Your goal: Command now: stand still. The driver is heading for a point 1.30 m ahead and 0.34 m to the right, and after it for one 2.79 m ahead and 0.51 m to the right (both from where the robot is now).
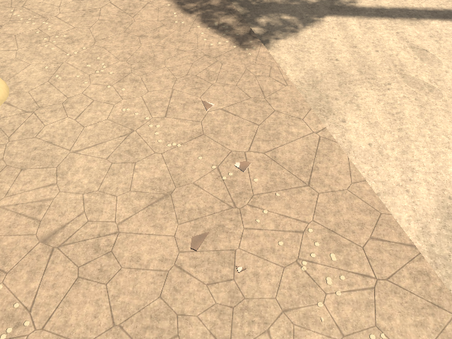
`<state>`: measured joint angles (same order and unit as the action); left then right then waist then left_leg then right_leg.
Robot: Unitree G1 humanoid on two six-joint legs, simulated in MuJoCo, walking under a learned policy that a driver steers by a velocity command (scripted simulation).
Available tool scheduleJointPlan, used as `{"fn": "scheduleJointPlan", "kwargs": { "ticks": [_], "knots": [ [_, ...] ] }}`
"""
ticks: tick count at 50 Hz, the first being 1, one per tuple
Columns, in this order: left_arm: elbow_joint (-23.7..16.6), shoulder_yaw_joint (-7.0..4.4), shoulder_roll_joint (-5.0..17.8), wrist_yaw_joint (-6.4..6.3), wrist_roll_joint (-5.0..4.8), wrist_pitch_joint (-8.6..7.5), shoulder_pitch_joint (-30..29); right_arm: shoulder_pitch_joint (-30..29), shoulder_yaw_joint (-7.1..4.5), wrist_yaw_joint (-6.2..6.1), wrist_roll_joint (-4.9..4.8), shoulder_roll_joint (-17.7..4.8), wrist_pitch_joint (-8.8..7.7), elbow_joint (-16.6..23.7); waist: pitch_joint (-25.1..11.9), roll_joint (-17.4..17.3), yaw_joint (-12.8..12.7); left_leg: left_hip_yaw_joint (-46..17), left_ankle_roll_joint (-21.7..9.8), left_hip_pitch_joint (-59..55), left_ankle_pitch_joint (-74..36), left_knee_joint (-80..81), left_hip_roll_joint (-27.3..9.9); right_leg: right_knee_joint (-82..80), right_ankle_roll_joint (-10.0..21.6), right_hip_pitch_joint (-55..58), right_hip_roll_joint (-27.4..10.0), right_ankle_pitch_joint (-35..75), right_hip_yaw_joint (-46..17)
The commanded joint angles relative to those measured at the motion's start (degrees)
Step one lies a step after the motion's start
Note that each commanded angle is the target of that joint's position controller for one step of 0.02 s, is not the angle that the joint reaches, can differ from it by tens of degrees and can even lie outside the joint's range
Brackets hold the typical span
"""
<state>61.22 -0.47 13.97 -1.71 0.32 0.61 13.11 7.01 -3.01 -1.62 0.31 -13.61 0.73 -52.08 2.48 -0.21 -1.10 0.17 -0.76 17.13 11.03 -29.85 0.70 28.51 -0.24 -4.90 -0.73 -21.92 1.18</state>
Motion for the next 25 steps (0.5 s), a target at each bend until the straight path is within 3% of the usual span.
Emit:
{"fn": "scheduleJointPlan", "kwargs": {
  "ticks": [1,4,5,7,9,10,11,13,15,16,17,18,19,20,21,22,24,25],
  "knots": [
    [-0.94,-0.88,6.22,-0.23,0.05,-0.73,2.2,-1.79,-1.25,-0.34,-0.05,-6.15,-0.48,1.52,-1.01,-0.06,0.25,-3.62,-1.95,-9.54,-9.04,3.5,-3.06,-7.31,1.08,-10.83,-2.13,5.39,-2.04],
    [-0.49,-0.7,5.66,-0.26,0.07,-0.96,3.15,-1.72,-1.16,-0.42,-0.1,-6.01,-0.4,-0.01,-0.62,-0.01,0.34,-3.56,-1.79,-9.45,-8.09,3.85,-2.92,-7.7,1.12,-11.15,-2.05,4.73,-1.96],
    [0.09,-0.68,5.46,-0.31,-0.02,-0.94,4.56,-0.83,-1.06,-0.44,-0.15,-5.66,-0.31,-0.95,-1.57,0.4,0.21,-2.67,-1.74,-9.58,-1.17,3.65,-2.02,-8.57,1.57,-10.88,-1.91,-1.1,-1.93],
    [-0.43,-1.46,7.7,-0.55,-0.64,-0.86,4.81,-0.94,-1.36,-0.47,-0.53,-6.2,-0.36,-1.67,1.74,3.28,-0.04,0.24,-1.52,-4.1,16.39,0.37,0.94,-10.61,4.68,-12.55,-3.55,-15.02,-5.17],
    [-1.0,-2.48,10.41,-0.71,-1.14,-1.6,6.94,-4.5,-1.24,0.11,-0.94,-5.46,-1.71,-0.67,6.23,7.53,-1.77,3.33,-1.04,5.16,16.01,-7.5,2.38,-17.07,9.41,-10.62,-11.04,-24.77,-15.26],
    [-1.24,-3.23,12.25,-0.78,-1.47,-2.28,6.18,-5.72,-1.11,0.64,-1.29,-4.94,-2.64,-0.08,8.87,9.83,-1.7,2.8,-1.36,9.38,11.45,-12.52,0.27,-19.91,12.07,-9.55,-16.63,-24.41,-21.29],
    [-1.35,-3.34,11.64,-0.78,-1.47,-2.99,6.03,-6.12,-1.17,1.1,-1.55,-5.07,-3.46,0.12,10.13,9.62,-1.56,1.28,-1.93,13.01,11.31,-14.87,-1.95,-20.33,13.34,-7.52,-19.15,-20.66,-23.38],
    [-1.52,-3.19,9.61,-0.33,-1.65,-3.88,6.38,-5.78,-1.14,1.99,-2.15,-4.75,-4.82,0.14,10.27,8.63,-1.0,0.82,-2.89,15.77,14.5,-11.98,-3.84,-18.13,12.36,-2.25,-18.4,-11.0,-20.47],
    [-2.18,-3.27,9.49,0.33,-2.13,-3.75,4.52,-0.66,-1.38,2.58,-2.43,-4.07,-5.57,-2.2,7.52,7.17,2.05,4.86,-3.0,1.76,8.03,-0.82,-1.23,-13.82,9.38,-6.37,-13.6,-3.63,-12.8],
    [-2.67,-3.31,9.8,0.53,-1.8,-3.72,4.21,5.16,-2.31,2.5,-2.26,-5.4,-5.49,-4.8,4.22,6.44,4.12,6.41,-2.6,-8.82,4.03,0.43,1.82,-9.3,8.25,-10.32,-10.72,4.43,-9.81],
    [-3.36,-3.05,9.33,0.57,-1.62,-3.99,2.83,12.39,-3.53,2.33,-2.22,-7.98,-5.43,-6.83,0.44,2.79,7.48,1.53,-3.92,-18.03,3.17,2.35,-0.4,1.29,6.25,-14.38,-7.43,14.32,-5.36],
    [-5.9,-1.9,4.95,0.5,-1.31,-4.58,2.28,19.82,-5.08,2.15,-2.0,-14.31,-5.61,-8.32,-3.62,-13.27,8.86,-21.8,-11.06,-28.11,10.09,11.54,-13.1,22.34,1.19,-26.9,0.83,10.21,2.78],
    [-7.47,-1.8,4.51,0.35,-1.78,-5.59,0.75,23.32,-3.78,2.9,-1.29,-12.31,-6.3,-9.21,-7.3,-15.57,9.23,-41.33,-16.61,-30.62,13.95,20.28,-21.85,36.83,0.68,-33.52,3.71,-10.31,-3.73],
    [-7.88,-2.53,6.31,0.82,-3.48,-6.26,0.05,17.36,-2.33,2.9,-0.94,-9.18,-7.07,-8.04,-2.43,-9.17,5.98,-37.43,-15.63,-26.59,16.75,19.66,-22.85,43.56,2.58,-38.3,-0.28,-8.32,-7.55],
    [-7.67,-2.65,6.63,1.3,-3.89,-6.69,-0.16,12.51,-1.55,3.01,-0.93,-7.17,-7.46,-6.34,0.34,-6.26,4.26,-29.95,-13.46,-22.6,16.04,20.14,-20.15,43.92,4.19,-38.61,-3.21,-2.52,-7.08],
    [-7.44,-3.04,6.57,1.38,-3.36,-6.92,-0.56,9.89,-1.03,3.16,-0.84,-6.43,-7.55,-5.54,2.13,-4.05,3.16,-24.13,-11.77,-19.77,12.52,21.18,-17.99,41.29,4.86,-38.51,-5.2,2.58,-6.1],
    [-7.07,-3.81,6.52,1.67,-2.25,-6.39,-0.18,9.51,-0.14,3.07,-0.34,-4.79,-7.2,-5.52,2.38,-4.51,1.87,-14.8,-9.32,-15.95,2.82,22.5,-13.94,35.78,4.39,-33.99,-7.34,8.37,-4.78],
    [-6.98,-3.83,5.61,1.91,-2.05,-6.0,-0.16,11.0,-0.04,2.79,-0.22,-4.99,-7.0,-5.96,2.1,-4.65,1.87,-12.34,-9.38,-15.67,-1.17,22.88,-13.1,34.12,3.65,-33.34,-7.4,9.73,-3.7]
  ]
}}
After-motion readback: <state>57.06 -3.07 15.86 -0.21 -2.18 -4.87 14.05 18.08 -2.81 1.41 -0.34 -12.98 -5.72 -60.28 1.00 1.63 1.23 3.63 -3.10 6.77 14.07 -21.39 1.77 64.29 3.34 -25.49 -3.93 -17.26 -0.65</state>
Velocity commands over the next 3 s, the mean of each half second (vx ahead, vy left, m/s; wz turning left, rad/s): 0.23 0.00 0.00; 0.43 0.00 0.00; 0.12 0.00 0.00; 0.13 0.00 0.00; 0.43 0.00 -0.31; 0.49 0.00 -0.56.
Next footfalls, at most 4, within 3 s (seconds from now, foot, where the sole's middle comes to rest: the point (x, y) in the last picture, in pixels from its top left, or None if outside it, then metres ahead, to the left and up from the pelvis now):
0.84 right None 0.45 -0.12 -0.77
1.28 left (209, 315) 0.58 0.10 -0.77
2.52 right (288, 224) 0.91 -0.16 -0.77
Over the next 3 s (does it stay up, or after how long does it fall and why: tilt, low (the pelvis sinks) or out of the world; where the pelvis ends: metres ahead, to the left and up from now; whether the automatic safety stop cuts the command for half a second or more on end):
stays up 1.02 -0.12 0.00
